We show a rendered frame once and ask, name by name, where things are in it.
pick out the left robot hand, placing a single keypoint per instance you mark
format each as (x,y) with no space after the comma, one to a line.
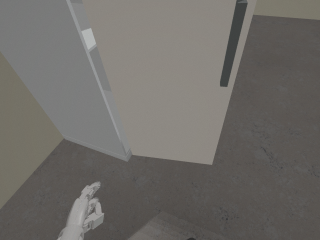
(80,213)

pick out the fridge door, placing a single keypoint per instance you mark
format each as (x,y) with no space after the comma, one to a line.
(164,60)

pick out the handle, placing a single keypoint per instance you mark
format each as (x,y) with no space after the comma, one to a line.
(235,31)

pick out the robot left forearm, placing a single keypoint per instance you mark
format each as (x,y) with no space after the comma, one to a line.
(71,232)

